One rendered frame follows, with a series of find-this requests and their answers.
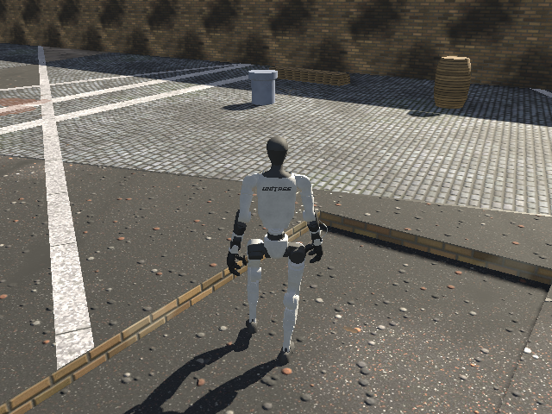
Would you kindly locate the robot right foot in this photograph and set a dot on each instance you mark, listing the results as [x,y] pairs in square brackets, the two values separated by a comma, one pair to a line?
[285,356]

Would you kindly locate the robot left forearm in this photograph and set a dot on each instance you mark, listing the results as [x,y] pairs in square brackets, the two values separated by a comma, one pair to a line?
[237,235]

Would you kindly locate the left robot hand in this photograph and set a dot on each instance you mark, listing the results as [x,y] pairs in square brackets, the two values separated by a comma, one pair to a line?
[231,262]

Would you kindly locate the robot left foot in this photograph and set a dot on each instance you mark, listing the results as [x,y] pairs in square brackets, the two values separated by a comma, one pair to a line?
[252,327]

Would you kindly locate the right robot hand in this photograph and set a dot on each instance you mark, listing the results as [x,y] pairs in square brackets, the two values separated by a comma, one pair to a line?
[317,250]

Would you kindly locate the robot left upper arm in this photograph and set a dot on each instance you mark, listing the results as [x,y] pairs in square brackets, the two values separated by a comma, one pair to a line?
[249,182]

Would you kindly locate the robot right forearm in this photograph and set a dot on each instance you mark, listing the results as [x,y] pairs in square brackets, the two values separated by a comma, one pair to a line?
[315,231]

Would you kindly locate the robot foot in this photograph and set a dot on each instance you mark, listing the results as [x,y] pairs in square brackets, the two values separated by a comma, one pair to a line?
[285,356]
[252,327]

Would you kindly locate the robot right upper arm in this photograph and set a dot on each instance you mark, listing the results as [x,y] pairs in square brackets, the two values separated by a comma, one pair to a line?
[303,183]

